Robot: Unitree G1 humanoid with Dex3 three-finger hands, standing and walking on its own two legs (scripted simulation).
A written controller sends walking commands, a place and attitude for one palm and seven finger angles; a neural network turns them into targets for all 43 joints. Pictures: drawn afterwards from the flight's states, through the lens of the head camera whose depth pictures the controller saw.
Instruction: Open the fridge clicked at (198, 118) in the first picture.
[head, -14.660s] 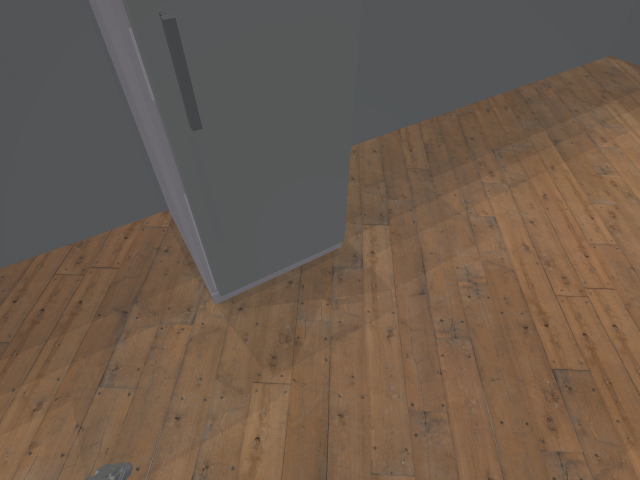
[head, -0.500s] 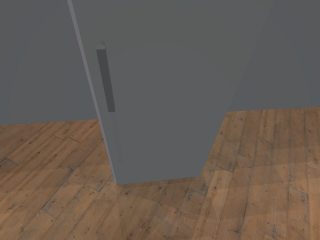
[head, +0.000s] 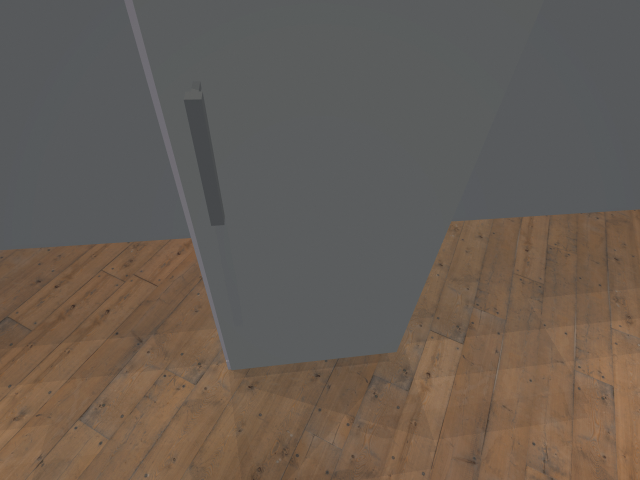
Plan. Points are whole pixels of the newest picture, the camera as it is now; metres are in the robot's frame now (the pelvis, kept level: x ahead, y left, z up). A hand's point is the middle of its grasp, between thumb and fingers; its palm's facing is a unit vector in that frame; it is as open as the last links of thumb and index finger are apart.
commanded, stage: look again from close up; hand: left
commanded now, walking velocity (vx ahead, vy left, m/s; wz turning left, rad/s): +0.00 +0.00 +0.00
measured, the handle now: (208, 159) +0.53 +0.21 +0.12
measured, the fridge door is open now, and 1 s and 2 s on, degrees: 0 0 0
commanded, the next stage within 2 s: none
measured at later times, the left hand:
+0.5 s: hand out of the picture -0.01 +0.16 -0.18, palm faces +0.02 -0.99 -0.16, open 7.4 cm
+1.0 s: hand out of the picture +0.00 +0.16 -0.18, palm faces +0.01 -0.99 -0.17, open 7.4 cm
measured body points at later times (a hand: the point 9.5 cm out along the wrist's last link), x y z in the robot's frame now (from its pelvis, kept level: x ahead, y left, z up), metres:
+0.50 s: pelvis +0.01 +0.00 +0.00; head +0.01 +0.01 +0.45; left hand -0.01 +0.21 -0.17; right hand +0.00 -0.22 -0.16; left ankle +0.05 +0.09 -0.74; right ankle +0.00 -0.13 -0.74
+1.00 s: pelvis +0.02 -0.01 +0.00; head +0.02 +0.01 +0.45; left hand +0.01 +0.21 -0.16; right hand +0.02 -0.23 -0.15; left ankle +0.05 +0.09 -0.74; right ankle +0.00 -0.13 -0.74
